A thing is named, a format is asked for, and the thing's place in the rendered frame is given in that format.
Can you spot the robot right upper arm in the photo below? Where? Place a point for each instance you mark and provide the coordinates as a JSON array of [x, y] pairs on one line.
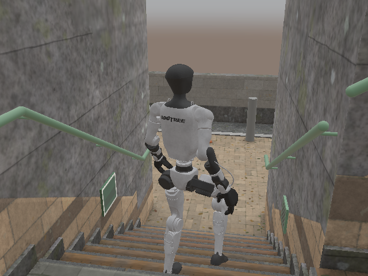
[[204, 117]]

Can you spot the robot left forearm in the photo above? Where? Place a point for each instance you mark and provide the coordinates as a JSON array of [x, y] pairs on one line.
[[156, 152]]

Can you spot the left robot shin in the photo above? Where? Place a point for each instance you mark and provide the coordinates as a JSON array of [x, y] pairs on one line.
[[171, 244]]

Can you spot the right robot hand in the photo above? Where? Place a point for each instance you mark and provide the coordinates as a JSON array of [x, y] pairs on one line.
[[231, 199]]

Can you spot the robot right forearm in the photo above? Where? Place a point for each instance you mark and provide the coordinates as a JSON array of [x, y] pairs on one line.
[[215, 172]]

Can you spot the right robot foot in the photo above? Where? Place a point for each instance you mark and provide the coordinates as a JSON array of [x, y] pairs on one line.
[[217, 260]]

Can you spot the robot left upper arm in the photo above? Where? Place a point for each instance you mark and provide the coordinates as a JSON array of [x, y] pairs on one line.
[[151, 137]]

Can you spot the left robot hand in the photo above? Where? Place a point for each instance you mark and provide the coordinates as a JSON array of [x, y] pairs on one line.
[[162, 162]]

